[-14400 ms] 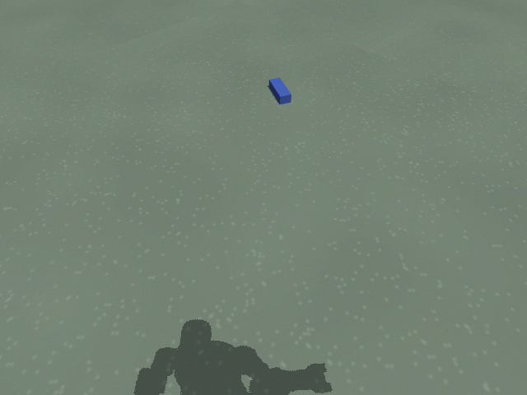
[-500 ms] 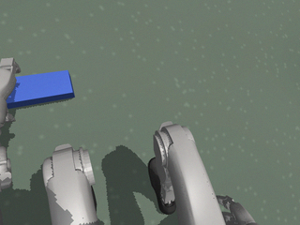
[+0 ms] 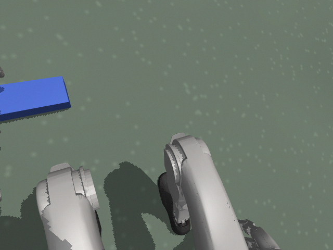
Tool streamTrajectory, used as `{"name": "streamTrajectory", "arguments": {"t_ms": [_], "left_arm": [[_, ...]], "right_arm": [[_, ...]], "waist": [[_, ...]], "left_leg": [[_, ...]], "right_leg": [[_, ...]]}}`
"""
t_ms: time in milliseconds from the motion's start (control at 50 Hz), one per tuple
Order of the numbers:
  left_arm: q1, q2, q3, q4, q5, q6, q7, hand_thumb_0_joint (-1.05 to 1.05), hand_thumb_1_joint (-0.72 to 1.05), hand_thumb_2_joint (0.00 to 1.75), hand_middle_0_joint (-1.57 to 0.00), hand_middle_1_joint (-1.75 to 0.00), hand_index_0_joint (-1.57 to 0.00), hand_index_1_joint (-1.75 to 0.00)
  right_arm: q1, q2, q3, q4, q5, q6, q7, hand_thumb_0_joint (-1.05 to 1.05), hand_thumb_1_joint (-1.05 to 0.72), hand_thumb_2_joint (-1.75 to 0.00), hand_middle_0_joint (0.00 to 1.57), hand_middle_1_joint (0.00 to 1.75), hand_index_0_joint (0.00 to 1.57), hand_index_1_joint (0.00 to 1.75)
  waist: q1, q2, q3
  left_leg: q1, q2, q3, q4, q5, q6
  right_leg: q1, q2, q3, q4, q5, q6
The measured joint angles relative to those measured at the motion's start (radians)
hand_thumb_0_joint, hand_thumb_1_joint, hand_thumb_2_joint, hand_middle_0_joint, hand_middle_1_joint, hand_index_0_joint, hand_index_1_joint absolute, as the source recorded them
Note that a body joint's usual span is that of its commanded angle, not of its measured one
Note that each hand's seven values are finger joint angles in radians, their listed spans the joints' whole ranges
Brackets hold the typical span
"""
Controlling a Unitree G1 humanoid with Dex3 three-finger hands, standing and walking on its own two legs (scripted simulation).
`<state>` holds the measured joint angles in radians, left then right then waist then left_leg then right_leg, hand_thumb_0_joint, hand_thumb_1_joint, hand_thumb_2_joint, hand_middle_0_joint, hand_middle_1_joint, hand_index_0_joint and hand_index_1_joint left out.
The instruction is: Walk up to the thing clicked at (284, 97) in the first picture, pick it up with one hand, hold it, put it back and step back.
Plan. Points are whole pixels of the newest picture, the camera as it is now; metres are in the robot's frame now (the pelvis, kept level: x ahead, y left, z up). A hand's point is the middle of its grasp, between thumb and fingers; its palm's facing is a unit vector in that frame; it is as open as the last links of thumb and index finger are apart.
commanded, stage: rise first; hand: left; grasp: from above
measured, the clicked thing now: (24, 99) +0.52 +0.27 -0.29
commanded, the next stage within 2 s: approach in 0.70 s
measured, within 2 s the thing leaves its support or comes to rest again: neither
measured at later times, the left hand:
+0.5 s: hand out of the picture +0.47 +0.31 -0.18, palm faces -0.46 -0.05 -0.89, open 13.9 cm
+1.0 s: hand out of the picture +0.48 +0.29 -0.17, palm faces -0.45 -0.03 -0.89, open 13.8 cm
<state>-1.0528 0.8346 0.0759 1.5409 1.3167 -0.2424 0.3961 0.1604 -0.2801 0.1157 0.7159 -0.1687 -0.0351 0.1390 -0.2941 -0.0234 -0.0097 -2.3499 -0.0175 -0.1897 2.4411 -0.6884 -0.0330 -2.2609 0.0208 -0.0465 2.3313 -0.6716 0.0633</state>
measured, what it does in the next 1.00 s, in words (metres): stands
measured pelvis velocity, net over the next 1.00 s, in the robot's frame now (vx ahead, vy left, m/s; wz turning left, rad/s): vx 0.00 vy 0.00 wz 0.00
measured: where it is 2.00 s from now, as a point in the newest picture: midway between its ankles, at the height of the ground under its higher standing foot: (137, 230)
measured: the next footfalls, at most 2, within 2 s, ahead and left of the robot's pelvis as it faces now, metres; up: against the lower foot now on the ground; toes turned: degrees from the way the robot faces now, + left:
none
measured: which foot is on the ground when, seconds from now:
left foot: down 0.00-1.00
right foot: down 0.00-1.00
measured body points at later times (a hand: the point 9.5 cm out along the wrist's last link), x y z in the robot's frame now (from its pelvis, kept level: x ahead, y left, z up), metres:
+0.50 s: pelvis +0.00 +0.00 +0.00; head +0.25 +0.09 +0.36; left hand +0.49 +0.31 -0.13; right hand +0.04 -0.27 -0.09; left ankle +0.07 +0.13 -0.29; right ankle +0.11 -0.14 -0.29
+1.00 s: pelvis +0.00 +0.00 +0.00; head +0.25 +0.09 +0.37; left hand +0.49 +0.29 -0.12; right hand +0.04 -0.27 -0.09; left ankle +0.07 +0.13 -0.29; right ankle +0.11 -0.14 -0.29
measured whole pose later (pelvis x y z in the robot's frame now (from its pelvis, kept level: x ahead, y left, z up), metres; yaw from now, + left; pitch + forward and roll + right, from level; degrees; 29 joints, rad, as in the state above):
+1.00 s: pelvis +0.00 +0.00 +0.00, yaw +0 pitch +34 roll -10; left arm -1.06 0.81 0.02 1.51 1.30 -0.24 0.39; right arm 0.18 -0.28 0.12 0.70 -0.16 -0.05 0.15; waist -0.29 -0.02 -0.02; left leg -2.35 -0.02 -0.19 2.43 -0.68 -0.03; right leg -2.27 0.02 -0.05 2.33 -0.66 0.06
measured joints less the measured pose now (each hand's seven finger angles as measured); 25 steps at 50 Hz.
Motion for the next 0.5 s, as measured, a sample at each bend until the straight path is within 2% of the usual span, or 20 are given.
{"name": "streamTrajectory", "arguments": {"t_ms": [500], "left_arm": [[0.021,-0.006,-0.007,-0.037,-0.004,0.004,-0.003,0.00,-0.52,1.00,-0.10,-1.05,-0.11,-1.04]], "right_arm": [[0.006,0.000,0.001,-0.013,0.006,-0.012,0.008,0.00,-0.91,-0.90,0.20,0.30,0.20,0.30]], "waist": [[0.003,0.003,-0.002]], "left_leg": [[-0.007,-0.001,-0.002,0.003,-0.002,0.004]], "right_leg": [[-0.002,-0.001,-0.003,-0.002,-0.002,-0.001]]}}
